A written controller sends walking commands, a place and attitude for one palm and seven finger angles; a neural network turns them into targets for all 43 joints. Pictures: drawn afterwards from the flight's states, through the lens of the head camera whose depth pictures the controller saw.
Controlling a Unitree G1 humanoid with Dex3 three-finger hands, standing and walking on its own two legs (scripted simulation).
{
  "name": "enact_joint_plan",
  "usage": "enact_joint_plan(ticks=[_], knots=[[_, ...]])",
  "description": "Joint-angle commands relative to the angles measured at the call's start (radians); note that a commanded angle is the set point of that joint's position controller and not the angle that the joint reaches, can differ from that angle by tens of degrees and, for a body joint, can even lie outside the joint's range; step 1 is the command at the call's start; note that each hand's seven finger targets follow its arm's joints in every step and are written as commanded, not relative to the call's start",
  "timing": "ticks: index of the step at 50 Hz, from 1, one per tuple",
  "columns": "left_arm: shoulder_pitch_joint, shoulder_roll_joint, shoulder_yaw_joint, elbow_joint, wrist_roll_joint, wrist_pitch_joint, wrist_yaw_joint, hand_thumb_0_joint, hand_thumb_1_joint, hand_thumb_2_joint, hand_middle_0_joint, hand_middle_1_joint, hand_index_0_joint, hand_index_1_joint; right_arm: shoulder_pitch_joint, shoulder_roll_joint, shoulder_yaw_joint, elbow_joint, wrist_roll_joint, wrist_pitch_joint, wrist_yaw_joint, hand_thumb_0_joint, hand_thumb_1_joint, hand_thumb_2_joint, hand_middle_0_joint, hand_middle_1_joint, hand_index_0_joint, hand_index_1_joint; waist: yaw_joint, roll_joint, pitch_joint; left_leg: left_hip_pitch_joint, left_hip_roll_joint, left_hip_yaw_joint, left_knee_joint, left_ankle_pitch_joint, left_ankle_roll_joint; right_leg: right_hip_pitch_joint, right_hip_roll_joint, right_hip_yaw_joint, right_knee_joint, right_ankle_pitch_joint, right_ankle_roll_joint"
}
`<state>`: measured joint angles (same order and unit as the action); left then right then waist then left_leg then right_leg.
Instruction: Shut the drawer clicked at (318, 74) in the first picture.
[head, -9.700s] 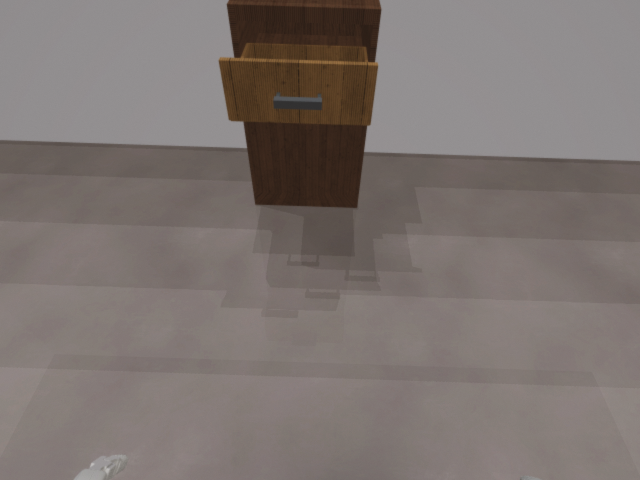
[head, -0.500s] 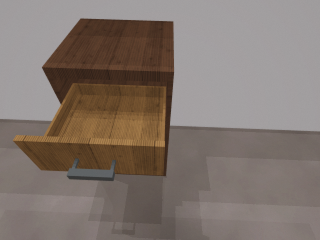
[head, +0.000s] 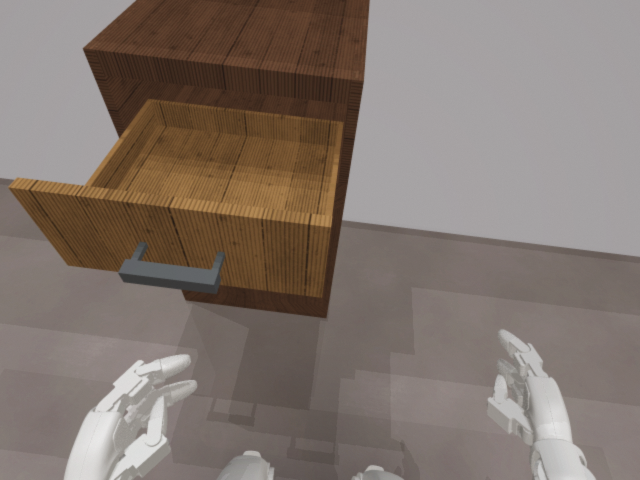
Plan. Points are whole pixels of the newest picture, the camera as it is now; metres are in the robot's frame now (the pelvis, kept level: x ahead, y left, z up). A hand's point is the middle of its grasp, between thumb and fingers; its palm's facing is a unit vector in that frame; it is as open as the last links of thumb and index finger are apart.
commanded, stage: raise the hand and make a fist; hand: left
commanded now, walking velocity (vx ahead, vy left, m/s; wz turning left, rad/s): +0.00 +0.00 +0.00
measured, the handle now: (176, 264) +0.39 +0.25 +0.00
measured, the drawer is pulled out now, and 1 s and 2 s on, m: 0.29 0.29 0.29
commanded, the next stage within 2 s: bring the fist close to the handle in 1.44 s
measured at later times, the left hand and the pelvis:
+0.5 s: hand (121, 377) +0.20 +0.23 +0.07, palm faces +0.09 -0.99 -0.09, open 3.4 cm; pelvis +0.01 +0.02 +0.01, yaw +0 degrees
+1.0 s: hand (136, 383) +0.19 +0.20 +0.09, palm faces -0.02 -1.00 -0.05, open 3.2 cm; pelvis +0.02 +0.04 +0.02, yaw +1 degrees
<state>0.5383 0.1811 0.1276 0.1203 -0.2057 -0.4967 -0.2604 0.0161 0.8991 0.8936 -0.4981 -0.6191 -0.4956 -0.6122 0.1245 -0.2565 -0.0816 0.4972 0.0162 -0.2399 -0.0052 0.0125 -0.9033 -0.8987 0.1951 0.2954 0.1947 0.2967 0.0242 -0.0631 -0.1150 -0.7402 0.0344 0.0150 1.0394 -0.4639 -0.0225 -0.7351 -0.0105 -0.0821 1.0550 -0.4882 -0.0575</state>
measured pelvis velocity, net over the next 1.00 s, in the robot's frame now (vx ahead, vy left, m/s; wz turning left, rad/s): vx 0.02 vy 0.04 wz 0.01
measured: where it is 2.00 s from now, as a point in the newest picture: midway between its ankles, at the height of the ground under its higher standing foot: outside the picture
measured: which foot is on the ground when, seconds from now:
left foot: down 0.00-1.00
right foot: down 0.00-1.00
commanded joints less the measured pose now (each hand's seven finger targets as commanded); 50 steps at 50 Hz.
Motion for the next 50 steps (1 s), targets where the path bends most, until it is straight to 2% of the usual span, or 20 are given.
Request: enact_joint_plan(ticks=[1, 3, 5, 7, 9, 11, 14, 15, 19, 20, 22, 26, 28, 31, 35, 36, 39, 43, 45, 50], knots=[[-0.236, 0.168, 0.121, -0.533, -0.057, -0.197, 0.05, 0.0, 0.9, 0.9, -0.68, -0.82, -0.68, -0.82, 0.017, -0.068, 0.004, -0.111, 0.0, -0.05, -0.033, 0.0, -0.9, -0.9, 0.2, 0.3, 0.2, 0.3, -0.05, 0.204, -0.192, 0.027, -0.036, -0.01, -0.038, 0.12, 0.051, 0.038, 0.002, 0.148, -0.197, 0.049, 0.022], [-0.278, 0.132, 0.044, -0.499, -0.068, -0.231, 0.0, 0.0, 0.9, 0.9, -0.72, -0.863, -0.72, -0.863, 0.029, -0.079, 0.021, -0.078, 0.002, -0.082, -0.045, 0.0, -0.9, -0.9, 0.2, 0.3, 0.2, 0.3, -0.097, 0.167, -0.147, -0.005, -0.028, -0.027, -0.005, 0.074, 0.056, -0.021, 0.003, 0.15, -0.209, -0.019, 0.028], [-0.302, 0.11, -0.029, -0.402, -0.084, -0.2, -0.081, 0.0, 0.9, 0.9, -0.76, -0.907, -0.76, -0.907, 0.025, -0.103, 0.039, -0.056, 0.016, -0.106, -0.056, 0.0, -0.9, -0.9, 0.2, 0.3, 0.2, 0.3, -0.136, 0.125, -0.073, -0.04, -0.021, -0.039, 0.013, 0.018, 0.064, -0.053, 0.004, 0.162, -0.242, -0.096, 0.035], [-0.283, 0.148, -0.02, -0.274, -0.092, -0.107, -0.152, 0.0, 0.9, 0.9, -0.8, -0.95, -0.8, -0.95, 0.03, -0.122, 0.043, -0.055, 0.033, -0.115, -0.073, 0.0, -0.9, -0.9, 0.2, 0.3, 0.2, 0.3, -0.131, 0.047, -0.045, -0.1, -0.022, -0.042, 0.004, -0.046, 0.064, -0.04, -0.004, 0.188, -0.287, -0.204, 0.045], [-0.27, 0.198, 0.023, -0.205, -0.095, 0.021, -0.193, 0.0, 0.9, 0.9, -0.84, -0.993, -0.84, -0.993, 0.025, -0.133, 0.045, -0.074, 0.046, -0.108, -0.087, 0.0, -0.9, -0.9, 0.2, 0.3, 0.2, 0.3, -0.101, 0.02, -0.075, -0.112, -0.029, -0.04, -0.02, -0.056, 0.066, 0.014, -0.019, 0.207, -0.324, -0.257, 0.054], [-0.215, 0.253, 0.126, -0.185, -0.113, 0.143, -0.186, 0.0, 0.9, 0.9, -0.88, -1.037, -0.88, -1.037, 0.007, -0.128, 0.047, -0.102, 0.052, -0.091, -0.091, 0.0, -0.9, -0.9, 0.2, 0.3, 0.2, 0.3, -0.037, 0.03, -0.142, -0.089, -0.042, -0.033, -0.056, -0.021, 0.063, 0.111, -0.036, 0.21, -0.342, -0.252, 0.059], [-0.136, 0.243, 0.234, -0.319, -0.153, 0.223, -0.083, 0.0, 0.9, 0.9, -0.94, -1.102, -0.94, -1.102, -0.02, -0.079, 0.04, -0.132, 0.045, -0.068, -0.091, 0.0, -0.9, -0.9, 0.2, 0.3, 0.2, 0.3, 0.029, 0.032, -0.228, -0.015, -0.045, -0.033, -0.106, 0.093, 0.054, 0.216, -0.036, 0.163, -0.32, -0.114, 0.059], [-0.082, 0.246, 0.275, -0.326, -0.157, 0.223, -0.031, 0.0, 0.9, 0.9, -0.96, -1.123, -0.96, -1.123, -0.033, -0.065, 0.038, -0.122, 0.04, -0.061, -0.085, 0.0, -0.9, -0.9, 0.2, 0.3, 0.2, 0.3, 0.052, 0.031, -0.236, -0.003, -0.043, -0.035, -0.121, 0.126, 0.048, 0.243, -0.025, 0.136, -0.3, -0.058, 0.054], [-0.006, 0.169, 0.218, -0.426, -0.108, 0.123, 0.088, 0.0, 0.9, 0.9, -1.04, -1.21, -1.04, -1.21, 0.01, -0.042, 0.023, -0.092, 0.025, -0.065, -0.056, 0.0, -0.9, -0.9, 0.2, 0.3, 0.2, 0.3, 0.036, 0.06, -0.197, 0.057, -0.033, -0.031, -0.164, 0.242, 0.04, 0.214, -0.002, 0.052, -0.224, 0.197, 0.043], [0.022, 0.16, 0.194, -0.39, -0.085, 0.102, 0.089, 0.0, 0.9, 0.9, -1.06, -1.232, -1.06, -1.232, 0.004, -0.046, 0.019, -0.082, 0.018, -0.063, -0.052, 0.0, -0.9, -0.9, 0.2, 0.3, 0.2, 0.3, 0.022, 0.017, -0.169, 0.043, -0.03, -0.035, -0.164, 0.246, 0.043, 0.201, 0.003, 0.041, -0.216, 0.211, 0.045], [0.026, 0.123, 0.108, -0.378, -0.052, 0.065, 0.059, 0.0, 0.9, 0.9, -1.1, -1.275, -1.1, -1.275, 0.013, -0.065, 0.015, -0.08, 0.017, -0.068, -0.039, 0.0, -0.9, -0.9, 0.2, 0.3, 0.2, 0.3, -0.018, 0.065, -0.109, 0.043, -0.032, -0.032, -0.16, 0.211, 0.045, 0.13, 0.004, 0.036, -0.215, 0.187, 0.047], [0.028, 0.092, 0.003, -0.44, -0.06, 0.04, -0.031, 0.0, 0.9, 0.9, -1.18, -1.362, -1.18, -1.362, 0.032, -0.099, 0.016, -0.1, 0.028, -0.098, -0.04, 0.0, -0.9, -0.9, 0.2, 0.3, 0.2, 0.3, -0.055, 0.095, -0.11, 0.089, -0.03, -0.045, -0.163, 0.162, 0.054, 0.088, 0.007, 0.034, -0.236, 0.12, 0.043], [-0.019, 0.134, 0.026, -0.525, -0.072, 0.03, -0.035, 0.0, 0.9, 0.9, -1.22, -1.405, -1.22, -1.405, 0.049, -0.106, 0.018, -0.105, 0.028, -0.113, -0.049, 0.0, -0.9, -0.9, 0.2, 0.3, 0.2, 0.3, -0.052, 0.12, -0.158, 0.124, -0.029, -0.058, -0.17, 0.158, 0.053, 0.095, 0.006, 0.033, -0.232, 0.105, 0.039], [-0.028, 0.168, 0.07, -0.61, -0.055, 0.009, 0.028, 0.0, 0.9, 0.9, -1.28, -1.47, -1.28, -1.47, 0.062, -0.097, 0.023, -0.101, 0.018, -0.113, -0.054, 0.0, -0.9, -0.9, 0.2, 0.3, 0.2, 0.3, -0.029, 0.155, -0.203, 0.183, -0.023, -0.076, -0.187, 0.212, 0.046, 0.089, 0.015, 0.001, -0.19, 0.142, 0.031], [0.026, 0.135, 0.071, -0.585, -0.029, 0.037, 0.104, 0.0, 0.9, 0.9, -1.36, -1.557, -1.36, -1.557, 0.057, -0.085, 0.026, -0.113, 0.017, -0.08, -0.042, 0.0, -0.9, -0.9, 0.2, 0.3, 0.2, 0.3, -0.014, 0.15, -0.181, 0.2, -0.014, -0.085, -0.207, 0.265, 0.033, 0.1, 0.018, -0.021, -0.179, 0.176, 0.03], [0.054, 0.089, 0.028, -0.567, -0.025, 0.058, 0.103, 0.0, 0.9, 0.9, -1.38, -1.578, -1.38, -1.578, 0.057, -0.08, 0.028, -0.126, 0.019, -0.068, -0.038, 0.0, -0.9, -0.9, 0.2, 0.3, 0.2, 0.3, -0.02, 0.145, -0.16, 0.204, -0.012, -0.082, -0.211, 0.273, 0.031, 0.098, 0.02, -0.026, -0.182, 0.189, 0.033], [0.102, 0.069, -0.016, -0.539, -0.011, 0.141, 0.078, 0.0, 0.9, 0.9, -1.4, -1.6, -1.4, -1.6, 0.04, -0.085, 0.032, -0.158, 0.026, -0.035, -0.031, 0.0, -0.9, -0.9, 0.2, 0.3, 0.2, 0.3, -0.02, 0.115, -0.125, 0.179, -0.012, -0.074, -0.228, 0.256, 0.032, 0.132, 0.016, -0.026, -0.208, 0.201, 0.038], [0.069, 0.081, -0.062, -0.626, 0.009, 0.207, 0.051, 0.0, 0.9, 0.9, -1.4, -1.6, -1.4, -1.6, 0.04, -0.085, 0.045, -0.193, 0.028, -0.018, -0.032, 0.0, -0.9, -0.9, 0.2, 0.3, 0.2, 0.3, -0.027, 0.127, -0.119, 0.205, -0.01, -0.079, -0.242, 0.276, 0.035, 0.154, 0.014, -0.024, -0.222, 0.219, 0.039], [0.076, 0.132, -0.001, -0.65, 0.002, 0.208, 0.066, 0.0, 0.9, 0.9, -1.4, -1.6, -1.4, -1.6, 0.036, -0.08, 0.048, -0.189, 0.025, -0.013, -0.037, 0.0, -0.9, -0.9, 0.2, 0.3, 0.2, 0.3, -0.018, 0.104, -0.114, 0.204, -0.011, -0.077, -0.242, 0.281, 0.037, 0.171, 0.019, -0.022, -0.231, 0.231, 0.036], [0.059, 0.14, 0.051, -0.703, -0.017, 0.149, 0.109, 0.0, 0.9, 0.9, -1.4, -1.6, -1.4, -1.6, 0.041, -0.066, 0.058, -0.182, 0.022, -0.011, -0.04, 0.0, -0.9, -0.9, 0.2, 0.3, 0.2, 0.3, -0.01, 0.135, -0.097, 0.22, -0.012, -0.076, -0.248, 0.27, 0.028, 0.165, 0.024, -0.025, -0.233, 0.214, 0.031]])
